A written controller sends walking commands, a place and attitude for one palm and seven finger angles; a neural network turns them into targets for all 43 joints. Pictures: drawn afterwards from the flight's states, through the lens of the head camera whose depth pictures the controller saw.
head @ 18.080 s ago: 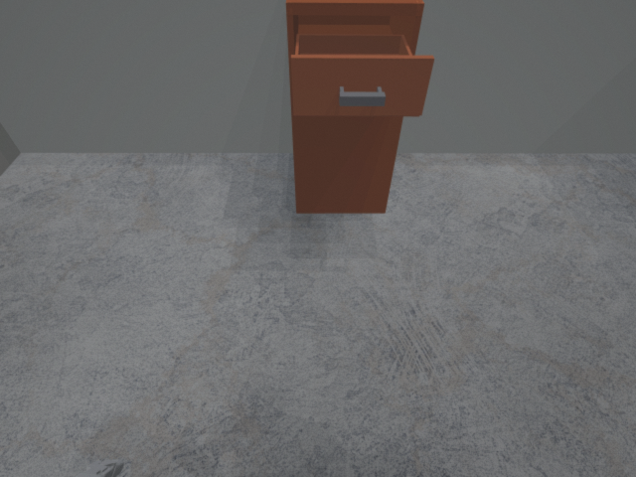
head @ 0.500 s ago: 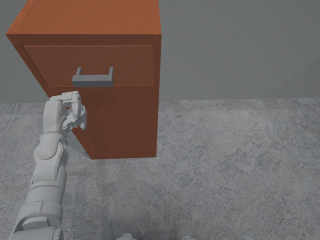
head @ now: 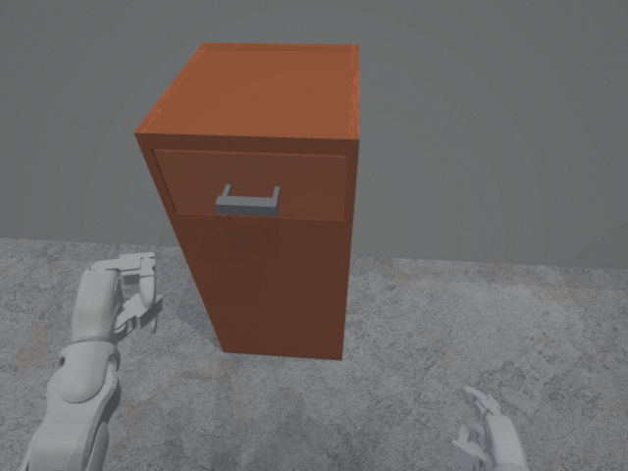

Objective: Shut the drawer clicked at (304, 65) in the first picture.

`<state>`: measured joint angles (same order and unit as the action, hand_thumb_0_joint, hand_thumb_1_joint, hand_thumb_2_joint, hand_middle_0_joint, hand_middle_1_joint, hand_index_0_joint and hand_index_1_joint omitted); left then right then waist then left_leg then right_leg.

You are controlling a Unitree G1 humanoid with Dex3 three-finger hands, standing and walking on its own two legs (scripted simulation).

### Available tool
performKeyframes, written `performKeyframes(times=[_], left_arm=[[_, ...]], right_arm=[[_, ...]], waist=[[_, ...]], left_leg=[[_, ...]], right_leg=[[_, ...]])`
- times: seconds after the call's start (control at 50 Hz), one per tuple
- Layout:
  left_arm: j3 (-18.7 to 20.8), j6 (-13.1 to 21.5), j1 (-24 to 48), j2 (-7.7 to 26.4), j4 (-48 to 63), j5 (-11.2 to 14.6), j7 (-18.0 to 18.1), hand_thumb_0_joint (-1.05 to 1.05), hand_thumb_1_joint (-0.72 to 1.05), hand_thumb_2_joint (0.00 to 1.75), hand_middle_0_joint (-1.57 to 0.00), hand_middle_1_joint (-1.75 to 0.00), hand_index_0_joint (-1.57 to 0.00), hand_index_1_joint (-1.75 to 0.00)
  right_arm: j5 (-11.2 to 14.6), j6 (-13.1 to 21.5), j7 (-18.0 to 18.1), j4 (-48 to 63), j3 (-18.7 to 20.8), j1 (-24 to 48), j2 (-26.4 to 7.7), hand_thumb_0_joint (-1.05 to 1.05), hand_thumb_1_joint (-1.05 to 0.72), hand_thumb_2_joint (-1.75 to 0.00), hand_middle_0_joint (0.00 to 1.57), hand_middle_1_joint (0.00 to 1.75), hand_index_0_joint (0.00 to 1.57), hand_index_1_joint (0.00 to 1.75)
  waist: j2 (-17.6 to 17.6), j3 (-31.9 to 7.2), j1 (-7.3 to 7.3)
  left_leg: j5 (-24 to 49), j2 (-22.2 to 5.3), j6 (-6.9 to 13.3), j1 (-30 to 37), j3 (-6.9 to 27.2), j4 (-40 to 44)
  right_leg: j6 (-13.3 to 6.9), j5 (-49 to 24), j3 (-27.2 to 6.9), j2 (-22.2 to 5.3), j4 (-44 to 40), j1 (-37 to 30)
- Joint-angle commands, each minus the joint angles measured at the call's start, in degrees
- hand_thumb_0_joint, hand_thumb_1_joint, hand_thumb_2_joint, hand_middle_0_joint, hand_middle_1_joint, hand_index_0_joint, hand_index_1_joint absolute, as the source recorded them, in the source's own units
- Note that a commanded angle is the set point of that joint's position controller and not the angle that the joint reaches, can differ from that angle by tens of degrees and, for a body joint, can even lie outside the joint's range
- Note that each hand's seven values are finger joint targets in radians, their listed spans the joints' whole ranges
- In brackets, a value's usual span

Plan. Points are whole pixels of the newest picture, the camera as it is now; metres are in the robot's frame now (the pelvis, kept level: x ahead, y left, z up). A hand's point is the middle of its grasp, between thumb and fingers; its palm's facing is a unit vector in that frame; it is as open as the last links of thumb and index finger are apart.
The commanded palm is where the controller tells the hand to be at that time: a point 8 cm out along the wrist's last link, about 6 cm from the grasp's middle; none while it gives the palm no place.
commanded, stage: draw the hand back to the body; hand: left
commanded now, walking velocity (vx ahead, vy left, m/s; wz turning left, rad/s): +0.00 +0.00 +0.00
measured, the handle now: (249, 198) +0.60 +0.19 -0.01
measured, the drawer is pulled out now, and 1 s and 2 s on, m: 0.00 0.00 0.00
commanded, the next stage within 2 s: step back with the hand held close in 0.56 s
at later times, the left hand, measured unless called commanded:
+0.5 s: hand (58, 354) +0.17 +0.24 +0.17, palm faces +0.41 -0.82 -0.40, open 3.3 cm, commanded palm +0.13 +0.28 +0.18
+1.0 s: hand (64, 354) +0.18 +0.25 +0.16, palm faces +0.27 -0.82 -0.50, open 3.3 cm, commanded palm +0.12 +0.29 +0.18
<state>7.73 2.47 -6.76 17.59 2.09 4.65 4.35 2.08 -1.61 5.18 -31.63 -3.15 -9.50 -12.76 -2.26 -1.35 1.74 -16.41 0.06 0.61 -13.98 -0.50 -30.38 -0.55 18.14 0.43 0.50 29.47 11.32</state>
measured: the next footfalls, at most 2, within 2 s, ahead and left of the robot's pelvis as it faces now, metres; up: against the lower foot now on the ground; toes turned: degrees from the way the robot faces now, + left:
none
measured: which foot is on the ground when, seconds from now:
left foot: down 0.00-1.00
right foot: down 0.00-1.00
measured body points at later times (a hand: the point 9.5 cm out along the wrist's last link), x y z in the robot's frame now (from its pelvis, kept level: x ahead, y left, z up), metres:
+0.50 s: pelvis +0.00 +0.00 +0.01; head -0.02 -0.02 +0.45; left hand +0.15 +0.28 +0.19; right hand +0.19 -0.22 -0.08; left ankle +0.00 +0.11 -0.74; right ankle -0.03 -0.11 -0.74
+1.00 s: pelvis -0.02 +0.02 +0.01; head +0.00 +0.00 +0.46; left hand +0.16 +0.29 +0.18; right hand +0.15 -0.24 -0.08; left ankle +0.00 +0.11 -0.74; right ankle -0.03 -0.11 -0.73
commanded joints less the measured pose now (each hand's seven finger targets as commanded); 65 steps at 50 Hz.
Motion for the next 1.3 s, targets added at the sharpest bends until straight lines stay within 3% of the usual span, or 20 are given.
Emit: performKeyframes(times=[0.0,0.3,0.36,0.42,0.44,0.56,0.6,0.66,0.68,0.7,0.72,0.74,0.84,0.9,0.96,1.0,1.06,1.12,1.2,1.28], left_arm=[[5.6,3.4,5.5,9.2,18.3,0.1,1.1,0.00,0.90,0.90,-1.40,-1.60,-1.40,-1.60],[14.6,5.9,-17.5,12.0,36.2,0.0,2.0,0.00,0.90,0.90,-1.40,-1.60,-1.40,-1.60],[15.6,6.5,-20.6,11.8,39.3,0.2,2.1,0.00,0.90,0.90,-1.40,-1.60,-1.40,-1.60],[13.0,6.2,-19.6,9.1,35.0,-0.1,1.9,0.00,0.90,0.90,-1.40,-1.60,-1.40,-1.60],[13.6,6.3,-18.9,9.7,35.2,-0.2,2.2,0.00,0.90,0.90,-1.40,-1.60,-1.40,-1.60],[14.3,6.9,-17.2,10.5,36.6,-0.5,2.7,0.00,0.90,0.90,-1.40,-1.60,-1.40,-1.60],[15.4,6.9,-17.9,11.6,36.6,-0.5,2.8,0.00,0.90,0.90,-1.40,-1.60,-1.40,-1.60],[14.6,6.9,-17.7,10.7,37.7,-0.5,2.6,0.00,0.90,0.90,-1.40,-1.60,-1.40,-1.60],[22.7,9.7,-11.4,18.4,42.4,-1.0,3.0,0.00,0.90,0.90,-1.40,-1.60,-1.40,-1.60],[23.5,10.9,-11.6,18.7,40.6,-1.1,3.0,0.00,0.90,0.90,-1.40,-1.60,-1.40,-1.60],[19.5,10.6,-20.2,12.9,34.7,-1.2,2.5,0.00,0.90,0.90,-1.40,-1.60,-1.40,-1.60],[16.9,10.4,-23.1,10.0,33.7,-1.3,1.9,0.00,0.90,0.90,-1.40,-1.60,-1.40,-1.60],[18.0,11.0,-28.3,11.3,35.4,-1.0,1.9,0.00,0.90,0.90,-1.40,-1.60,-1.40,-1.60],[20.7,11.3,-29.1,14.4,38.1,-0.8,2.6,0.00,0.90,0.90,-1.40,-1.60,-1.40,-1.60],[20.4,11.4,-30.1,14.1,39.5,-0.7,3.0,0.00,0.90,0.90,-1.40,-1.60,-1.40,-1.60],[21.3,11.6,-30.1,15.1,41.0,-0.8,3.4,0.00,0.90,0.90,-1.40,-1.60,-1.40,-1.60],[20.3,11.7,-30.7,13.9,40.8,-1.1,3.6,0.00,0.90,0.90,-1.40,-1.60,-1.40,-1.60],[20.0,12.2,-30.2,13.4,41.0,-1.7,3.8,0.00,0.90,0.90,-1.40,-1.60,-1.40,-1.60],[20.7,13.3,-29.0,13.7,40.7,-2.4,4.3,0.00,0.90,0.90,-1.40,-1.60,-1.40,-1.60],[20.3,14.7,-28.4,13.1,40.6,-3.1,4.7,0.00,0.90,0.90,-1.40,-1.60,-1.40,-1.60]], right_arm=[[-1.0,4.2,0.1,7.8,2.4,6.3,-6.6,0.00,-0.90,-0.90,0.20,0.30,0.20,0.30],[-1.8,8.5,-0.7,6.9,3.4,6.7,-5.8,0.00,-0.90,-0.90,0.20,0.30,0.20,0.30],[-1.6,9.3,-0.6,7.1,3.5,6.4,-5.6,0.00,-0.90,-0.90,0.20,0.30,0.20,0.30],[-1.7,9.6,-0.4,6.1,3.6,5.9,-5.8,0.00,-0.90,-0.90,0.20,0.30,0.20,0.30],[-1.8,9.7,-0.2,6.1,3.8,5.7,-5.9,0.00,-0.90,-0.90,0.20,0.30,0.20,0.30],[-2.0,10.4,0.4,6.1,3.6,6.0,-5.7,0.00,-0.90,-0.90,0.20,0.30,0.20,0.30],[-2.2,10.8,0.4,5.9,3.6,6.2,-5.7,0.00,-0.90,-0.90,0.20,0.30,0.20,0.30],[-2.2,10.9,0.2,5.9,3.5,6.2,-5.5,0.00,-0.90,-0.90,0.20,0.30,0.20,0.30],[-2.1,9.2,-0.5,7.6,4.1,5.2,-7.6,0.00,-0.90,-0.90,0.20,0.30,0.20,0.30],[-2.3,8.6,-0.5,6.8,4.0,5.4,-6.8,0.00,-0.90,-0.90,0.20,0.30,0.20,0.30],[-2.4,7.6,-0.6,6.2,4.5,5.1,-6.6,0.00,-0.90,-0.90,0.20,0.30,0.20,0.30],[-2.4,6.7,-1.1,6.6,4.9,4.8,-6.9,0.00,-0.90,-0.90,0.20,0.30,0.20,0.30],[-2.0,3.7,-1.4,8.3,6.1,4.9,-6.9,0.00,-0.90,-0.90,0.20,0.30,0.20,0.30],[-1.8,2.7,-0.9,9.4,6.4,5.7,-6.9,0.00,-0.90,-0.90,0.20,0.30,0.20,0.30],[-1.5,2.4,-0.6,10.0,6.6,4.9,-6.6,0.00,-0.90,-0.90,0.20,0.30,0.20,0.30],[-1.6,2.6,-0.3,10.2,6.7,5.0,-7.1,0.00,-0.90,-0.90,0.20,0.30,0.20,0.30],[-1.5,3.1,-0.3,10.1,6.8,4.3,-7.0,0.00,-0.90,-0.90,0.20,0.30,0.20,0.30],[-1.6,3.9,-0.2,10.1,6.8,4.1,-7.2,0.00,-0.90,-0.90,0.20,0.30,0.20,0.30],[-1.6,4.9,0.0,10.2,7.0,4.2,-7.7,0.00,-0.90,-0.90,0.20,0.30,0.20,0.30],[-1.8,6.1,-0.1,9.9,7.0,3.1,-7.5,0.00,-0.90,-0.90,0.20,0.30,0.20,0.30]], waist=[[1.0,-6.7,-0.09],[-0.1,-2.6,1.83],[-1.8,-2.4,1.89],[0.7,2.5,0.89],[2.1,1.7,1.06],[-0.6,-0.2,1.80],[0.4,-0.1,2.20],[-1.8,-0.7,2.07],[-2.0,3.0,-0.73],[-1.3,3.6,-0.59],[0.3,2.9,-0.94],[-0.3,1.6,-1.17],[1.1,-6.1,-1.11],[0.7,-8.6,-0.65],[0.5,-9.4,-0.91],[-1.9,-9.7,-0.76],[-1.6,-8.5,-1.19],[-2.7,-6.4,-1.48],[-2.0,-3.2,-1.92],[0.4,-1.4,-2.33]], left_leg=[[13.4,-0.5,1.4,8.8,0.1,6.6],[14.2,-0.7,1.1,9.6,-0.4,7.8],[14.1,-1.0,1.0,9.4,-0.2,7.6],[10.7,-1.0,1.2,8.6,-0.2,8.1],[10.1,-0.9,1.4,8.6,-0.1,8.1],[10.0,-0.6,1.5,9.7,-0.1,8.0],[11.0,-0.5,1.3,9.4,0.0,8.0],[12.5,-0.6,1.2,10.0,-0.2,8.0],[9.9,-1.1,2.4,6.0,0.9,6.6],[8.9,-0.6,2.1,5.8,1.5,6.3],[10.8,-1.1,2.1,6.3,1.4,6.0],[13.2,-1.6,1.9,6.7,1.1,6.5],[24.8,-2.9,1.8,7.2,1.1,7.5],[27.5,-3.1,1.8,6.4,1.3,7.3],[28.6,-3.4,1.7,5.0,1.6,7.2],[27.3,-3.9,1.9,3.6,1.9,7.5],[23.5,-4.4,2.1,0.8,2.4,8.3],[14.7,-5.0,2.8,-5.2,3.7,10.3],[-5.2,-5.2,3.9,-15.4,4.9,12.5],[-13.0,-4.6,4.0,-18.0,5.5,10.7]], right_leg=[[-0.7,-15.6,0.5,0.4,-7.7,-2.6],[-0.5,-15.3,0.4,0.3,-10.7,-4.5],[-0.5,-15.4,0.2,0.0,-9.9,-4.7],[-0.3,-11.4,0.2,0.0,-11.2,-1.6],[-0.2,-10.7,0.3,0.0,-11.3,-1.8],[-0.4,-10.1,-0.3,-0.4,-11.3,-3.0],[-0.5,-11.3,-0.3,-0.1,-11.8,-3.6],[-0.6,-13.3,-0.3,-0.2,-11.1,-4.4],[-0.7,-16.3,-6.4,-2.7,-14.3,0.4],[-1.0,-16.7,-7.0,-3.6,-15.4,0.8],[-0.9,-17.8,-6.1,-3.9,-14.5,1.1],[-0.6,-19.4,-5.0,-3.7,-13.5,0.4],[0.9,-26.0,-1.4,-2.6,-9.2,-3.7],[1.3,-28.2,-0.9,-2.2,-7.6,-4.7],[1.6,-28.4,-0.7,-1.7,-5.9,-5.0],[1.8,-27.3,-0.9,-1.5,-4.9,-5.2],[1.9,-24.7,-1.0,-1.1,-3.7,-4.8],[2.0,-19.9,-1.1,-0.5,-2.4,-5.8],[1.8,-12.3,-3.1,-0.5,-2.4,-7.5],[1.3,-2.6,-4.9,-1.1,-5.1,-3.7]])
